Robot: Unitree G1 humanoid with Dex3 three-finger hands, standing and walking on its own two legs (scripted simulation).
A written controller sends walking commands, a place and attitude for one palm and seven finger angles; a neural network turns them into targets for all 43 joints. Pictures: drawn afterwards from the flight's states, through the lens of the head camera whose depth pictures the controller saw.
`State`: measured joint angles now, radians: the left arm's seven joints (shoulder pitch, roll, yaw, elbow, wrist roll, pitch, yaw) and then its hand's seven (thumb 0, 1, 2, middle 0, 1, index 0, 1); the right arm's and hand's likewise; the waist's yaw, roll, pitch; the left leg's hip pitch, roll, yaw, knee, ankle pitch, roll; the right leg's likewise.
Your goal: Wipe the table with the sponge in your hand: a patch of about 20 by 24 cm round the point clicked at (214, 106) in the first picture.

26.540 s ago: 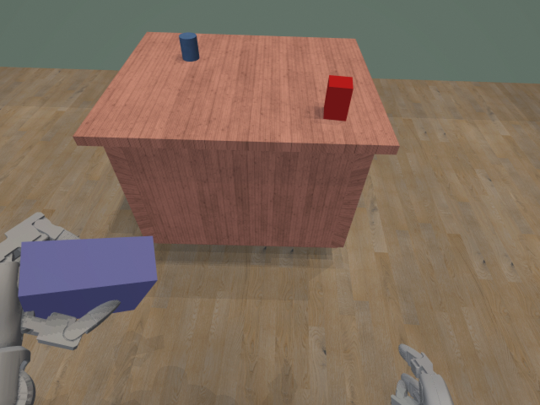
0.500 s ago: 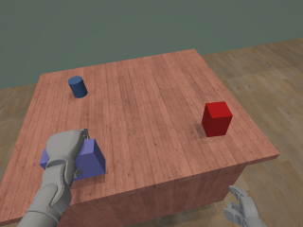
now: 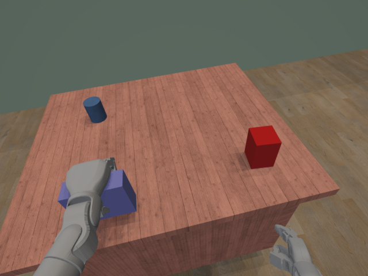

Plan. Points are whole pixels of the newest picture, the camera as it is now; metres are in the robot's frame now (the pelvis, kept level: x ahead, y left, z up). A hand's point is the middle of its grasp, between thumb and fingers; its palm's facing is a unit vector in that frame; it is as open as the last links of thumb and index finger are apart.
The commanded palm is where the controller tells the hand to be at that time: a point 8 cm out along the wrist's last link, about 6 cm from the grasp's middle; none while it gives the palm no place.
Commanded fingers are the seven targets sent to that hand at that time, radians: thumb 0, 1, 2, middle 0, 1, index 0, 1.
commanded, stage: move the sponge above the wiping area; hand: left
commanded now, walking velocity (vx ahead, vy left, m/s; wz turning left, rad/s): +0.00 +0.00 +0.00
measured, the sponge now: (104, 201) +0.27 +0.25 -0.01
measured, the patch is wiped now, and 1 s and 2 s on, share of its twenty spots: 0.00 0.00 0.10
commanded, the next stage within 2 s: lower the sponge onto the table in 0.16 s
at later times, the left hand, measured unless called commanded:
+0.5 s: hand (100, 188) +0.28 +0.25 +0.04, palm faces -0.05 -0.07 -1.00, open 9.3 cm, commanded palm +0.26 +0.25 +0.10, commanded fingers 0.00 0.10 1.30 -1.20 -1.60 -1.20 -1.60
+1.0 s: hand (95, 193) +0.28 +0.27 +0.02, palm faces -0.08 -0.08 -0.99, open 9.3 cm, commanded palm +0.26 +0.26 +0.08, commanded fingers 0.00 0.10 1.30 -1.20 -1.60 -1.20 -1.60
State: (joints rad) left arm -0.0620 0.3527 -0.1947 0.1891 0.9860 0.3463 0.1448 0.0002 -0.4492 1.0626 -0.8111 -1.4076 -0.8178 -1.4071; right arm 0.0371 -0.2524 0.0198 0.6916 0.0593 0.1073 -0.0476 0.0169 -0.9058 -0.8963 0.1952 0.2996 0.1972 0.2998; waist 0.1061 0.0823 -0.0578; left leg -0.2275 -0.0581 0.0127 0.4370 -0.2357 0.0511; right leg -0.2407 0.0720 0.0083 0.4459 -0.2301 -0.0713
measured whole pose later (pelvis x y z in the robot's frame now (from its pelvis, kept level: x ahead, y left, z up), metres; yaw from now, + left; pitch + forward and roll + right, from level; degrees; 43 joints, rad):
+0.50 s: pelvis +0.00 -0.01 +0.00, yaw +0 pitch +1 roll +0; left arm -0.09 0.37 -0.17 0.23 0.98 0.32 0.13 0.00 -0.45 1.06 -0.81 -1.41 -0.82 -1.41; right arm 0.04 -0.26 0.02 0.70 0.06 0.10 -0.06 0.02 -0.91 -0.90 0.20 0.30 0.20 0.30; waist 0.10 0.08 -0.05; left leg -0.23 -0.05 0.01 0.43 -0.23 0.04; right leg -0.24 0.08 0.01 0.43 -0.22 -0.08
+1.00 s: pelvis +0.00 +0.00 +0.00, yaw +0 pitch +3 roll +0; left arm -0.08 0.38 -0.14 0.31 0.98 0.28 0.17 0.00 -0.45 1.06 -0.81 -1.41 -0.82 -1.41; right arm 0.06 -0.26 0.00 0.70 0.06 0.09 -0.07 0.02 -0.91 -0.90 0.20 0.30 0.20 0.30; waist 0.09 0.06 -0.06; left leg -0.27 -0.05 0.01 0.46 -0.25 0.05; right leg -0.27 0.08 0.01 0.45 -0.23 -0.07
